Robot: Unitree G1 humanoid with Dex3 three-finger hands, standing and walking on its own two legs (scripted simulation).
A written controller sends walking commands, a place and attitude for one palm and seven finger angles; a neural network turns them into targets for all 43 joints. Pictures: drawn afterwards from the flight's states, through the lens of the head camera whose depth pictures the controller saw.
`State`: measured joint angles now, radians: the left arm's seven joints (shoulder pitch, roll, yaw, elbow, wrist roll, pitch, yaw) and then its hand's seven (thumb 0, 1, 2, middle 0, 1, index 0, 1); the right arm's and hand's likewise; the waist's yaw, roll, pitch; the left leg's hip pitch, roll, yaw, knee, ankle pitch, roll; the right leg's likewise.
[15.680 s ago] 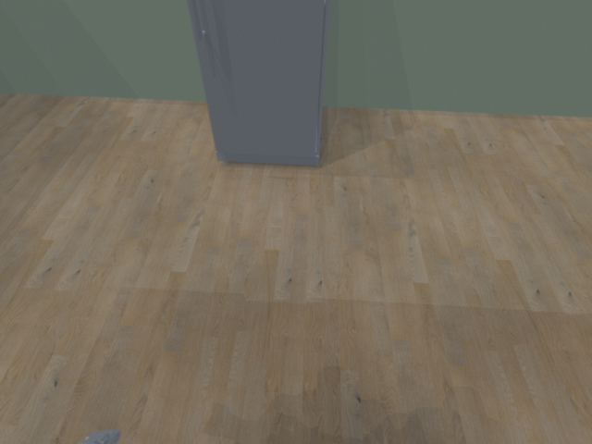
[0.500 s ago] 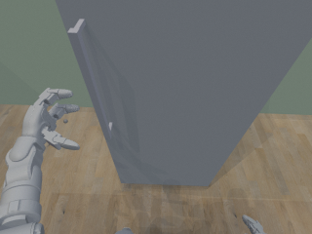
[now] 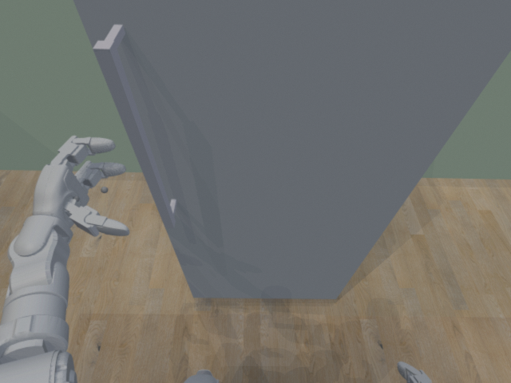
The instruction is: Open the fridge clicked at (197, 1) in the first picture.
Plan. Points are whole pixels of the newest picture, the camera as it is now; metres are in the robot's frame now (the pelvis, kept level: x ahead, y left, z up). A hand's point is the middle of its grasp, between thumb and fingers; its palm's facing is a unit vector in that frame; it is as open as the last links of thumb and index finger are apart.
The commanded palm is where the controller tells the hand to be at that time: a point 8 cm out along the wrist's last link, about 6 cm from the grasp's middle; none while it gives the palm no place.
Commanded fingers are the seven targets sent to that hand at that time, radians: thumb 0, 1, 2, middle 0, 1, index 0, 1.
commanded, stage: move the hooked fingers beside the handle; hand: left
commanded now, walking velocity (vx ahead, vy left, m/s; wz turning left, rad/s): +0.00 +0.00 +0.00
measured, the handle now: (150, 152) +0.43 +0.18 +0.13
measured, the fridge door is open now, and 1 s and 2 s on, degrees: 0 0 0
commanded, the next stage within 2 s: feel for the door with the fingertips in 0.48 s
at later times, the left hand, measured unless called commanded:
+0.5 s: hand (103, 193) +0.37 +0.24 +0.10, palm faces +0.02 -1.00 +0.00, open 14.0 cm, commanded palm +0.34 +0.29 +0.10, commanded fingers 0.00 -0.50 0.30 -0.30 -1.20 -0.30 -1.20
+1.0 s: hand (134, 194) +0.37 +0.19 +0.09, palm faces -0.01 -1.00 -0.01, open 14.0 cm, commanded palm +0.34 +0.25 +0.10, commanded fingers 0.00 -0.50 0.30 -0.30 -1.20 -0.30 -1.20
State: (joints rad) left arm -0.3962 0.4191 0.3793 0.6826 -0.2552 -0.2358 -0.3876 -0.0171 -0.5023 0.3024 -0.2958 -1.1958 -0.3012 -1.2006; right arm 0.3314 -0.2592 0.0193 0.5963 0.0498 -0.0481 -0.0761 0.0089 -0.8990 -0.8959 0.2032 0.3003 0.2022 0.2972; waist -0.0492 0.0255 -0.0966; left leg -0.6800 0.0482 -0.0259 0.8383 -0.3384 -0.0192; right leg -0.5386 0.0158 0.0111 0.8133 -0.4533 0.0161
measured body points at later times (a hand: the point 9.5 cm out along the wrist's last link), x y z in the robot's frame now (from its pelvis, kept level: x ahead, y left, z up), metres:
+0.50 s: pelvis +0.00 +0.00 +0.00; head +0.04 +0.00 +0.45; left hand +0.36 +0.29 +0.10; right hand +0.12 -0.26 -0.10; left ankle +0.04 +0.13 -0.70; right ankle -0.03 -0.13 -0.70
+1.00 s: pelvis +0.00 +0.00 +0.00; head +0.03 +0.00 +0.45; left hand +0.37 +0.25 +0.10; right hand +0.12 -0.25 -0.10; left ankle +0.04 +0.13 -0.70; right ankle -0.03 -0.13 -0.70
